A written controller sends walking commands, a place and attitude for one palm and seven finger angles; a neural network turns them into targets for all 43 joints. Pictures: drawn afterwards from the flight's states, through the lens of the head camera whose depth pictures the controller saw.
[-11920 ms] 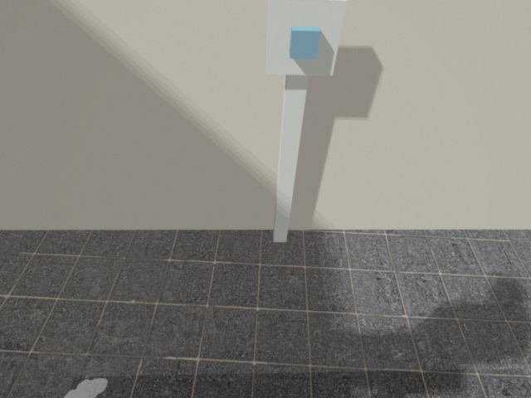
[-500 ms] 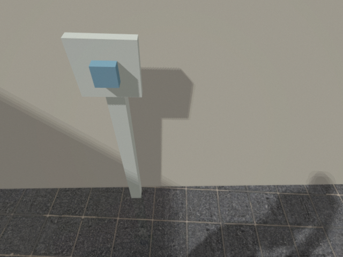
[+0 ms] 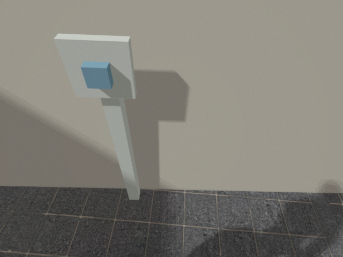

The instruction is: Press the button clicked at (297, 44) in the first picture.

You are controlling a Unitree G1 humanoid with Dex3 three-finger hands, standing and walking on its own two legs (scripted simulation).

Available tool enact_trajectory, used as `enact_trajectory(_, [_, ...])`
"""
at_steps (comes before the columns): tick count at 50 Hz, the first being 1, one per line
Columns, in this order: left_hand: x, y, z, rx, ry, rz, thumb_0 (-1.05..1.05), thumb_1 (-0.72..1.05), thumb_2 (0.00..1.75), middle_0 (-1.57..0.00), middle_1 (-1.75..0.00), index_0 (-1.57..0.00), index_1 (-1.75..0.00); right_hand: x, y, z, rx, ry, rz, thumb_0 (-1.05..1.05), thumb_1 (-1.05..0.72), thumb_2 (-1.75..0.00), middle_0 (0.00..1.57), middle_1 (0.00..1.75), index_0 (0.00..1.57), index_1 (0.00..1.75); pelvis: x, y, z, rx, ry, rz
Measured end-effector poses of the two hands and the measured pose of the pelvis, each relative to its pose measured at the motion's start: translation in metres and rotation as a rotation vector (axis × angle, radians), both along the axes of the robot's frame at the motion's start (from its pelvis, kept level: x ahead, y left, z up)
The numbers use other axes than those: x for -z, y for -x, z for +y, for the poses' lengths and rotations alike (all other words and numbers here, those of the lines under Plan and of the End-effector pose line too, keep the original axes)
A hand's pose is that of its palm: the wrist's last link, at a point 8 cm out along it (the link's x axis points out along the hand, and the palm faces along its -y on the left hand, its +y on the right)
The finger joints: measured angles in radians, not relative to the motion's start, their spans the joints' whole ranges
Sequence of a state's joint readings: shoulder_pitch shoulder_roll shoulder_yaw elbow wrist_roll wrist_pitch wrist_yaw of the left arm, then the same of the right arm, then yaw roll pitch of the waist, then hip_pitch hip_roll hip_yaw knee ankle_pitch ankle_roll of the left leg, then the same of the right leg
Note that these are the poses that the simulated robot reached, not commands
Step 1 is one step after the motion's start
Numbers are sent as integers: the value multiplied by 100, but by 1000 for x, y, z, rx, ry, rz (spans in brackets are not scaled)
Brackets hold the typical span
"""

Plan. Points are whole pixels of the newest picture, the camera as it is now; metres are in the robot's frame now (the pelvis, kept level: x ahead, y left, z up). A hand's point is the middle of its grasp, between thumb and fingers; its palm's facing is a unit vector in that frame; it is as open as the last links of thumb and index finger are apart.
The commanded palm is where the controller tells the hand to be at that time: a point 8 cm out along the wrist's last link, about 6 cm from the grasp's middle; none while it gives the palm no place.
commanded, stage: come to a stop and stand still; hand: left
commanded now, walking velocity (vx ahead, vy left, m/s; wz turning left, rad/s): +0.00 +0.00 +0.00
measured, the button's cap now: (98, 74) +0.52 +0.23 +0.15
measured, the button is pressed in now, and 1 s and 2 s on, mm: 0 0 0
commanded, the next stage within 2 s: look again from close up in 0.72 s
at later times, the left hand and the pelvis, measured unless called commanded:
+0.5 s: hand out of the picture -0.02 +0.14 -0.17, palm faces +0.04 -0.99 -0.16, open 7.4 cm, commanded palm none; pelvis +0.02 -0.01 +0.00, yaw +0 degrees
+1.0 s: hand out of the picture -0.01 +0.15 -0.18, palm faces -0.01 -0.99 -0.16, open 7.4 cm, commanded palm none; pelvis +0.02 +0.00 -0.01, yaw -1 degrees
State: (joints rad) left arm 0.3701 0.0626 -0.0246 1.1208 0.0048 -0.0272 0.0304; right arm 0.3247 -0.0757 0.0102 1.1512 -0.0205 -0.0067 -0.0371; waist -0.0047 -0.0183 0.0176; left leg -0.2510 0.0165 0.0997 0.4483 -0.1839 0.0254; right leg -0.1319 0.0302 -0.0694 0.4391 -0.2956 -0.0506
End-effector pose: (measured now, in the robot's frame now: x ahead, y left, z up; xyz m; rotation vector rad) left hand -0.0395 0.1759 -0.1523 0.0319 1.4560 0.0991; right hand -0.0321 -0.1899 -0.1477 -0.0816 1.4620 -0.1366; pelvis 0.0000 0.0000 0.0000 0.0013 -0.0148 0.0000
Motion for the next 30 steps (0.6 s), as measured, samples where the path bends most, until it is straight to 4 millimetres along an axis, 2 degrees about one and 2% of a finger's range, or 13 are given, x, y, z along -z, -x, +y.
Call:
enact_trajectory(12, [-6,1,8,-4,-47,34,0,91,90,-20,-30,-19,-30,1,-22,-19,-12,22,-19,1,-92,-90,20,30,20,30,-1,-13,-6,3,-9,-2])
enact_trajectory(30, [-8,-24,6,6,-74,-5,0,91,90,-20,-30,-19,-30,3,-32,-26,-17,7,-14,1,-92,-90,20,30,20,30,-1,-24,-15,3,-17,-5])
